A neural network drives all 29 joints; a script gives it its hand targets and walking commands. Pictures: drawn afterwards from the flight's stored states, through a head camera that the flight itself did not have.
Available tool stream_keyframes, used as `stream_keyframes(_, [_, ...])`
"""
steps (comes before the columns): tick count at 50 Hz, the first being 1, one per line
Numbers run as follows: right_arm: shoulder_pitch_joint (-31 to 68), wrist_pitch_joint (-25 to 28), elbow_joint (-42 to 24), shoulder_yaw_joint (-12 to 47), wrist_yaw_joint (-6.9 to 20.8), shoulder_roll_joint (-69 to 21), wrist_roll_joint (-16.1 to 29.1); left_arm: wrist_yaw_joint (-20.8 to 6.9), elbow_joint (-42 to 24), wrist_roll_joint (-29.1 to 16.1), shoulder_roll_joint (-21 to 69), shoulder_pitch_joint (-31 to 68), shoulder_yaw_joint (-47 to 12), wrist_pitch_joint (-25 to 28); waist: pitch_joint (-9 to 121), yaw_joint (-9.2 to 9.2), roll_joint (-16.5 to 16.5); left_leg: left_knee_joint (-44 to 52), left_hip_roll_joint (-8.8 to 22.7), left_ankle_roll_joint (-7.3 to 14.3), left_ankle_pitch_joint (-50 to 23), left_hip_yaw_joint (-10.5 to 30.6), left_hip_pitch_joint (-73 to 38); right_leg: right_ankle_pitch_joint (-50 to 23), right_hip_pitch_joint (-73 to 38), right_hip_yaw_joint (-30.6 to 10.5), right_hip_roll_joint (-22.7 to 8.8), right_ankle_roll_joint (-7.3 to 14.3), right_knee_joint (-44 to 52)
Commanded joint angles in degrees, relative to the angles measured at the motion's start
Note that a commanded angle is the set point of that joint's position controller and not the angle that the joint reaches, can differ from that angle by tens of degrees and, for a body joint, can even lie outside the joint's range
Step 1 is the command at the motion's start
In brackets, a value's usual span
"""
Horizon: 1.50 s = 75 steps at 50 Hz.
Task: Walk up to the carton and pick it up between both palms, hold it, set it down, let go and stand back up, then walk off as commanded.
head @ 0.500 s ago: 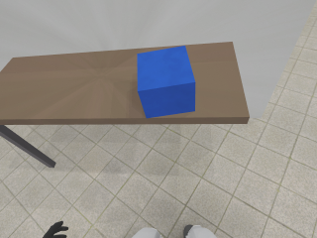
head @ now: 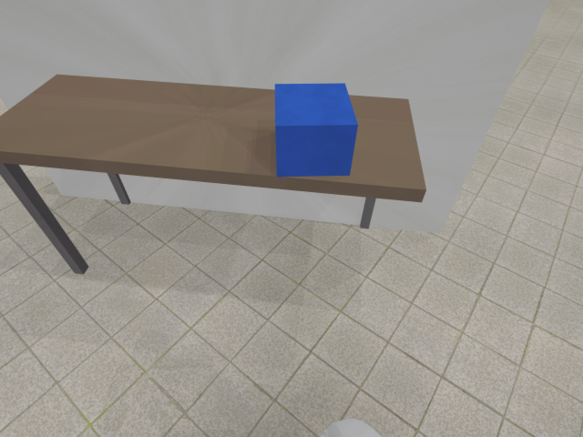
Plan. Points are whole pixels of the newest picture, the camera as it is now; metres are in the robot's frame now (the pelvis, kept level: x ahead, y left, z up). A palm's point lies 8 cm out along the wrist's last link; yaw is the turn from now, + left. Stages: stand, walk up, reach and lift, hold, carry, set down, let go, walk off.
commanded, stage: walk off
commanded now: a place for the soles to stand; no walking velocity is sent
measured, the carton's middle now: (311, 129) +0.86 -0.02 -0.03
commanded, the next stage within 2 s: none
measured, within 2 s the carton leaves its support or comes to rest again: neither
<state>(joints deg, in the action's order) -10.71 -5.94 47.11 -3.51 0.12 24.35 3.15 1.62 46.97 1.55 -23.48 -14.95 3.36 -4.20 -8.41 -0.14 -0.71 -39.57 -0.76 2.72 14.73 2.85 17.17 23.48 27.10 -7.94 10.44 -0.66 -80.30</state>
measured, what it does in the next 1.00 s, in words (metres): walks backwards: right foot, then left foot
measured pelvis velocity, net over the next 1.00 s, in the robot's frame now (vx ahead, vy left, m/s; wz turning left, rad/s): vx -0.11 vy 0.04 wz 0.01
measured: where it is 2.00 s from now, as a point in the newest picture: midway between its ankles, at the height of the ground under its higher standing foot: outside the picture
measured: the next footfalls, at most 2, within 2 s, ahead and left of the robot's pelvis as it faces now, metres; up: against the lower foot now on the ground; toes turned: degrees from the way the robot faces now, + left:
right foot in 0.16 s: -0.07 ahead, -0.11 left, +0.00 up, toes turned +3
left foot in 0.70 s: -0.05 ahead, +0.18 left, +0.00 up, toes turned -3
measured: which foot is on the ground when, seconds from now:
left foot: down 0.00-0.16, up 0.18-0.68, down 0.70-1.00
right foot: up 0.00-0.14, down 0.16-0.70, up 0.72-1.00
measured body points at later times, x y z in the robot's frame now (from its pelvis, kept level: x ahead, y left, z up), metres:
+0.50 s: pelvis -0.15 -0.02 +0.01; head -0.12 -0.09 +0.45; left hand -0.08 +0.33 -0.04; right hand -0.07 -0.33 -0.14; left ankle -0.14 +0.17 -0.64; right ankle -0.11 -0.12 -0.72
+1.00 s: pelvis -0.11 +0.04 +0.01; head -0.09 +0.03 +0.45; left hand -0.05 +0.37 -0.09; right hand -0.03 -0.29 -0.10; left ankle -0.10 +0.16 -0.72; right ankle -0.11 -0.10 -0.69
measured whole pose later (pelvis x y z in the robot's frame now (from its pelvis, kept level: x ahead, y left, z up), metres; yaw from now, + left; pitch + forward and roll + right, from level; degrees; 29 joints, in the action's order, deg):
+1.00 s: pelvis -0.11 +0.04 +0.01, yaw +1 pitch -1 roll +0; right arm -16.3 0.2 44.0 -4.1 1.6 24.4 3.1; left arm 0.4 48.5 1.1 -23.7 -16.2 3.3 1.2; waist -3.9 -0.3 -1.8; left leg -37.2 -1.8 0.6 19.2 5.0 17.1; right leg 25.4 22.7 -4.1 1.4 0.7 -50.4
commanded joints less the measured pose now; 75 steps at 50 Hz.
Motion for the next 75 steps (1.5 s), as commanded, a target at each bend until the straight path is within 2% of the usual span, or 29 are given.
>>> stream_keyframes(1, [5.7, 0.3, -9.9, -4.3, 1.0, 11.3, -6.6, 1.5, -0.5, -2.7, -11.9, -3.4, 3.8, 2.5, 0.7, -2.17, -15.6, 18.9, 7.4, 7.8, 15.2, 12.4, -0.6, 8.2, -2.8, 5.3, -6.5, -1.2, 25.9])
stream_keyframes(4, [5.1, -0.3, -11.6, -5.1, 2.2, 12.0, -6.8, 2.7, 2.5, -1.8, -10.2, -10.7, 4.4, 2.9, 6.3, -0.38, -20.0, 19.4, 7.9, 6.7, 24.4, 15.3, 0.6, 9.9, -14.0, 10.3, -8.5, 0.4, 44.2])
stream_keyframes(5, [5.1, -0.5, -11.6, -5.1, 2.3, 11.5, -6.4, 3.1, 4.2, -1.2, -10.2, -12.2, 4.3, 3.6, 7.0, 0.05, -16.7, 14.8, 8.0, 5.8, 26.2, 14.8, 3.2, 8.7, -18.1, 9.7, -9.5, 1.0, 52.1])
stream_keyframes(6, [4.1, -0.6, -10.9, -4.5, 2.3, 9.0, -7.1, 3.3, 4.3, -0.7, -11.6, -15.0, 4.7, 4.1, 6.6, 1.62, -10.4, 3.7, 4.7, 3.9, 24.9, 11.8, 10.3, 8.9, -18.6, 0.4, -12.0, 1.1, 57.7])
stream_keyframes(7, [1.8, -1.1, -9.6, -4.4, 2.2, 7.0, -6.3, 3.8, 3.1, 0.0, -15.6, -11.2, 5.2, 4.5, -0.1, 0.78, 3.7, -15.0, -2.2, -0.1, 16.5, 4.6, 17.7, 19.5, -11.8, -18.6, -21.5, 1.4, 67.3])
stream_keyframes(8, [1.4, -0.7, -9.5, -4.7, 1.6, 7.6, -6.3, 3.9, -0.1, -0.1, -21.4, -6.7, 5.5, 5.1, -3.7, -1.13, 7.2, -24.1, -5.5, -2.2, 14.5, 10.1, 24.5, 6.8, -5.2, -32.1, -29.9, 1.5, 65.1])
stream_keyframes(10, [5.5, -1.1, -8.1, -5.7, 1.4, 11.2, -5.7, 4.2, -3.2, -0.1, -19.8, 1.5, 5.5, 5.8, -9.2, -0.45, -0.6, -32.2, -5.4, -1.9, 6.2, 16.7, 18.8, 13.5, 7.7, -29.0, -31.1, 5.9, 68.0])
stream_keyframes(12, [-1.3, -1.1, -6.2, -5.0, 1.2, 10.7, -4.7, 4.0, -4.0, -0.8, -15.9, 6.8, 4.3, 6.9, -7.9, -4.17, -0.2, -33.7, -6.2, -1.3, 2.1, 16.8, 16.1, -1.1, 3.6, -16.8, -25.0, 0.9, 63.0])
stream_keyframes(14, [-6.9, -0.9, -6.1, -5.2, 1.6, 11.4, -4.9, 3.1, -3.6, -0.2, -15.5, 5.0, 4.9, 7.2, -2.5, -4.14, 4.9, -34.5, -7.7, -2.1, 1.3, 14.8, 16.9, 1.0, -5.2, -12.3, -21.5, 0.4, 62.4])
stream_keyframes(21, [-5.0, 2.0, -5.0, -5.3, 1.0, 11.3, -5.4, 0.6, -3.0, 0.6, -14.6, -2.8, 5.4, 6.5, 9.7, 2.69, 13.9, -16.2, -4.4, -4.7, 9.0, 5.3, 18.1, 13.8, -26.9, -14.6, -21.2, 9.1, 62.3])
stream_keyframes(25, [-3.8, 2.6, -5.8, -5.4, 1.2, 12.0, -5.1, 0.4, -3.2, 0.6, -17.3, -2.5, 5.6, 6.3, 6.7, 2.69, 11.7, -12.1, -1.7, -4.5, 13.8, 4.5, 14.1, 22.4, -20.8, -18.4, -25.0, 12.7, 65.0])
stream_keyframes(28, [-9.4, 3.7, -4.6, -5.9, 1.7, 11.0, -5.2, 0.1, -4.9, 1.1, -17.8, 4.0, 5.4, 6.6, 3.4, -1.89, 11.4, -3.7, 2.8, -2.6, 12.1, 2.9, 1.4, 18.3, -6.4, -12.9, -25.1, 11.6, 63.1])
stream_keyframes(31, [-16.2, 4.2, -2.6, -6.7, 2.2, 11.2, -5.4, 0.1, -3.5, 1.4, -16.9, 5.4, 5.6, 6.0, 6.3, -5.91, 10.2, 4.6, 1.1, -0.5, 5.5, -1.7, -17.5, 15.7, 5.8, -2.6, -18.0, 7.6, 56.9])
stream_keyframes(33, [-15.2, 5.3, -2.2, -6.8, 1.3, 10.9, -5.9, 0.2, -1.6, 0.8, -12.3, 2.5, 4.0, 5.6, 7.4, -6.83, -0.5, 9.0, 3.1, 0.3, 8.3, 5.3, -21.9, 15.3, 11.2, 2.3, -12.7, 4.1, 39.2])
stream_keyframes(34, [-14.7, 5.8, -3.9, -6.0, 0.7, 12.4, -6.7, 1.0, -3.6, -0.3, -7.2, 1.0, 2.6, 5.4, 3.5, -6.41, -13.3, 21.9, 10.8, 0.3, 29.1, 22.6, -10.3, 11.3, 13.9, 2.2, -6.9, 1.5, 23.3])
stream_keyframes(36, [-3.9, 6.4, -7.2, -4.8, 0.7, 15.0, -6.5, 1.1, -3.6, -1.1, -12.2, 1.1, 3.2, 6.0, -2.2, -2.13, -8.7, 35.8, 17.1, 0.3, 44.6, 38.7, 5.5, 4.8, 10.6, -2.1, -6.3, 0.3, 16.6])
stream_keyframes(38, [-1.7, 6.3, -6.6, -4.9, 0.7, 15.7, -6.5, 0.2, -2.7, -1.3, -15.6, -3.2, 4.6, 6.2, -1.5, -0.26, -9.3, 31.6, 15.2, 6.3, 40.8, 31.4, 4.7, 4.0, 4.8, 1.1, -9.8, 0.9, 17.6])
stream_keyframes(40, [-2.3, 7.8, -6.7, -4.7, 0.3, 13.2, -6.6, -0.8, -0.2, -0.9, -15.2, -5.2, 5.2, 6.4, 3.3, -1.32, -5.2, 25.5, 12.5, 4.4, 27.1, 24.2, -6.6, 1.7, 7.3, 1.3, -9.7, 1.1, 19.8])
stream_keyframes(44, [-7.2, 8.3, -5.9, -4.8, 0.1, 12.5, -5.8, -0.8, -2.3, -1.3, -11.4, -2.8, 3.8, 7.1, 5.0, -3.67, -7.0, 18.4, 14.1, 9.7, 4.0, 21.2, -15.8, 1.4, 10.5, 2.4, -10.2, 0.8, 26.4])
stream_keyframes(47, [-7.1, 7.4, -6.1, -4.7, 0.6, 14.1, -5.5, -1.2, -2.7, -1.2, -12.2, -2.5, 3.7, 7.5, 6.0, -3.57, -6.1, 17.5, 12.4, 11.5, 11.9, 19.3, -8.5, 3.7, 3.0, 6.5, -11.8, 0.5, 36.1])
stream_keyframes(49, [-3.8, 7.3, -5.7, -4.7, 0.4, 13.0, -5.8, -1.3, -1.4, -1.0, -9.4, -3.0, 3.6, 8.3, 7.6, -1.79, -4.1, 11.1, 10.4, 9.9, 1.2, 13.1, -5.4, -2.8, -7.2, 8.0, -10.9, 1.2, 50.8])
stream_keyframes(50, [-1.5, 7.2, -6.3, -4.2, 0.4, 11.3, -4.8, -1.1, 0.4, -0.9, -10.0, -6.6, 3.8, 8.9, 10.0, 1.40, -2.2, 6.3, 8.1, 5.4, -2.1, 7.8, -4.9, -10.4, -14.7, 9.1, -9.8, 2.2, 56.1])
stream_keyframes(52, [-2.9, 7.4, -6.0, -2.5, -0.4, 7.1, -4.0, -0.1, -0.4, -0.5, -11.9, -8.2, 4.0, 9.4, 15.6, 2.41, 4.7, -7.0, 5.2, 0.9, -3.8, 3.4, 4.4, -16.8, -27.5, -4.7, -16.2, 5.6, 56.9])
stream_keyframes(53, [-2.9, 7.4, -6.7, -1.2, -0.4, 5.2, -3.6, 0.1, -1.9, -1.0, -15.2, -7.8, 4.1, 9.7, 13.2, 0.96, 8.8, -8.9, -0.7, -1.8, 10.9, 0.0, 12.1, -18.9, -26.1, -22.6, -26.8, 8.4, 61.8])
stream_keyframes(54, [-3.9, 7.0, -4.8, -2.3, -0.5, 8.1, -3.9, -0.1, -2.4, -0.5, -15.2, -3.3, 4.0, 9.0, 12.3, -0.01, 5.7, -8.7, 1.0, -1.9, 16.6, 1.2, 11.7, -16.6, -24.0, -23.6, -29.1, 12.9, 59.5])
stream_keyframes(58, [-1.2, 7.7, -5.5, -1.4, 0.0, 5.9, -4.6, -0.1, -1.5, -0.4, -13.1, -0.7, 2.5, 9.5, 8.8, -1.15, 6.1, 3.6, 1.8, -0.3, 11.1, -0.4, 4.5, -43.1, -22.2, -11.7, -23.5, 10.2, 50.2])
stream_keyframes(63, [-1.7, 7.8, -4.1, -2.2, -0.5, 7.9, -4.4, 0.3, -2.2, -1.2, -12.2, 0.3, 2.0, 8.6, 16.0, -1.08, 9.1, 6.9, 3.1, 0.1, -10.3, 0.1, -3.6, -50.3, -22.0, -5.3, -17.8, 7.2, 44.1])
stream_keyframes(66, [0.8, 8.0, -3.9, -1.7, -0.5, 8.8, -4.6, 0.3, -1.8, -1.6, -12.7, -0.8, 1.8, 8.1, 14.2, 0.38, 0.3, 4.4, 6.2, 2.2, -23.3, 1.5, -5.8, -39.4, -16.3, -4.2, -17.3, 7.0, 44.0])
stream_keyframes(75, [1.0, 8.6, -2.8, -1.5, -0.6, 10.3, -4.3, 0.0, -2.2, -1.9, -11.2, 3.0, 1.3, 7.5, 11.8, 0.03, 2.1, 9.3, 9.1, 4.1, -17.2, 7.0, -3.1, -19.6, -13.8, -0.5, -13.6, 5.2, 46.4])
